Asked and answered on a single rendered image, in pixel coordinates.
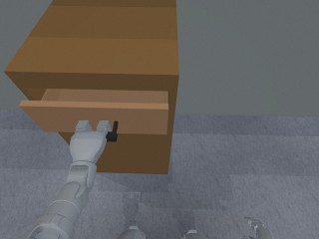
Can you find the left robot forearm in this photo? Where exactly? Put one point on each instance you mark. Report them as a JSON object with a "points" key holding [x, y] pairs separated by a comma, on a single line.
{"points": [[59, 220]]}

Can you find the robot right shin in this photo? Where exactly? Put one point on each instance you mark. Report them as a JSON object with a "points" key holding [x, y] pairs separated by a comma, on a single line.
{"points": [[191, 231]]}

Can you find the cabinet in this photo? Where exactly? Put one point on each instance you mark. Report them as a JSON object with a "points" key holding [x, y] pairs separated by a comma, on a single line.
{"points": [[112, 45]]}

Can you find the robot left hand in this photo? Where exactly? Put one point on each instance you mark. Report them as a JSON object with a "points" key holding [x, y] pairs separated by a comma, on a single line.
{"points": [[87, 144]]}

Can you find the handle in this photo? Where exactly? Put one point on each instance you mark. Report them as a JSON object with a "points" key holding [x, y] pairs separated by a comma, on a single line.
{"points": [[112, 136]]}

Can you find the drawer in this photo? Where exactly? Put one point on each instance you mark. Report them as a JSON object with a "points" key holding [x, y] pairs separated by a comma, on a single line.
{"points": [[137, 112]]}

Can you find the robot left thigh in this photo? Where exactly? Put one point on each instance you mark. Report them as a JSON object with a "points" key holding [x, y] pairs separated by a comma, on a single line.
{"points": [[132, 234]]}

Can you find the robot right hand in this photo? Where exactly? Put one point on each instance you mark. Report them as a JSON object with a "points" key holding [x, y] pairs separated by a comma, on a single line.
{"points": [[258, 228]]}

